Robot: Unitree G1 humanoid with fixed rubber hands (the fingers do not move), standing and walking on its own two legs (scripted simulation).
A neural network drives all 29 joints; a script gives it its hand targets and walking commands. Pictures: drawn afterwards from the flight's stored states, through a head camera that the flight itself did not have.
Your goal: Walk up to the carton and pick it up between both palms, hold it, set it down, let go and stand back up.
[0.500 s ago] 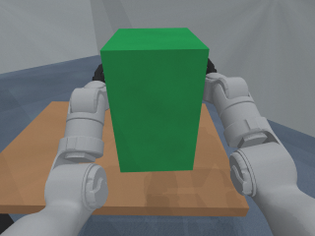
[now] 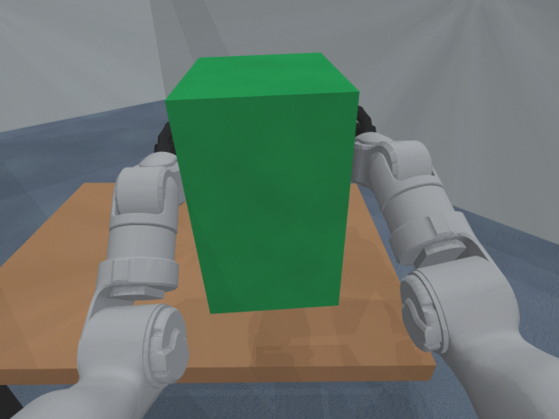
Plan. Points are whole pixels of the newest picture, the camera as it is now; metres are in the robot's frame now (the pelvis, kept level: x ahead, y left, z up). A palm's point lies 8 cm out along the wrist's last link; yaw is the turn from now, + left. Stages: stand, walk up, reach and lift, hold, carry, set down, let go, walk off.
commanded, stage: hold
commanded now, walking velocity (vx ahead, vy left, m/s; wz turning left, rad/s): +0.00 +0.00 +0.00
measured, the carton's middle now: (267, 178) +0.37 +0.00 +0.26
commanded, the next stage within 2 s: set down in 1.08 s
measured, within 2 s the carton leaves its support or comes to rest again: neither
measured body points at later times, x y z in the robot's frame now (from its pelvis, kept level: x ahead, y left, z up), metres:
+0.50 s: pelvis +0.00 +0.00 +0.00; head -0.09 +0.00 +0.44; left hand +0.39 +0.13 +0.28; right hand +0.39 -0.13 +0.29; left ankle +0.04 +0.14 -0.74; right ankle +0.04 -0.10 -0.74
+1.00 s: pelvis +0.00 +0.00 +0.00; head -0.09 +0.00 +0.44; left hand +0.39 +0.13 +0.27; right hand +0.39 -0.13 +0.29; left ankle +0.04 +0.14 -0.74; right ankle +0.04 -0.10 -0.74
